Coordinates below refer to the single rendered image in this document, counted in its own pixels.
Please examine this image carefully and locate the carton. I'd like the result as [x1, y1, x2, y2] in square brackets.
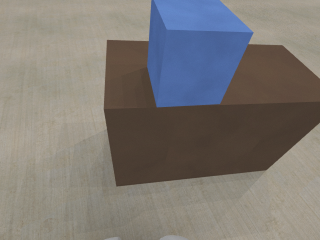
[147, 0, 254, 108]

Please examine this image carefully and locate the pedestal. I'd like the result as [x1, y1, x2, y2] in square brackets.
[103, 40, 320, 187]

